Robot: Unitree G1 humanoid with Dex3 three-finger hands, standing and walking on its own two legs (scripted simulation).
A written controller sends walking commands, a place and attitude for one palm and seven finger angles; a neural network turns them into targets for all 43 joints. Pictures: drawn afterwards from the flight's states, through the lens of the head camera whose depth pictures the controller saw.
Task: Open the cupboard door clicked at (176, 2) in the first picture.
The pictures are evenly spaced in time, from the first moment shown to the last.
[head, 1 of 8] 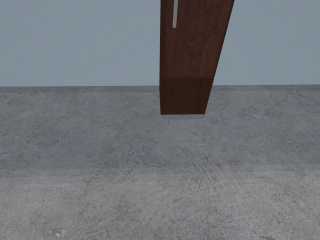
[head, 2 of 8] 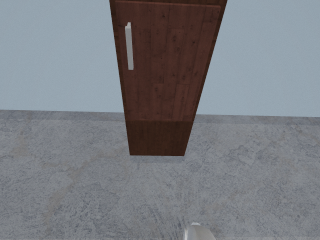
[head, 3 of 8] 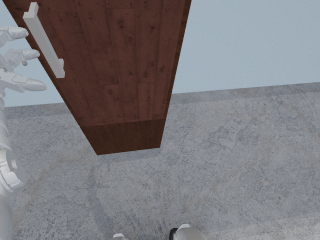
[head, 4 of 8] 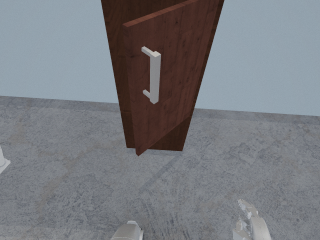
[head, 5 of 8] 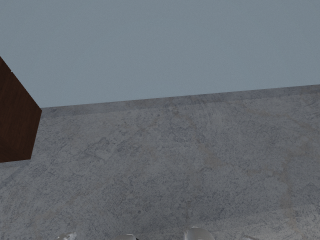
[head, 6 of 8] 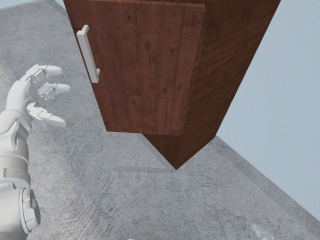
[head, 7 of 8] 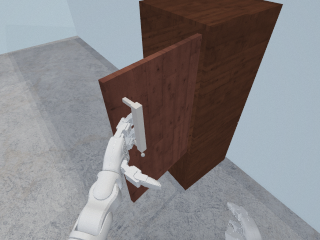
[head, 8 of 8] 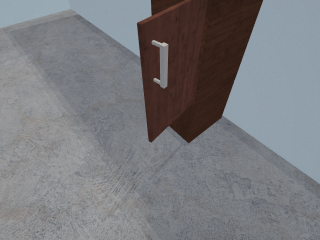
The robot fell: no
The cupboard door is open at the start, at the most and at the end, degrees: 0 99 99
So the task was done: yes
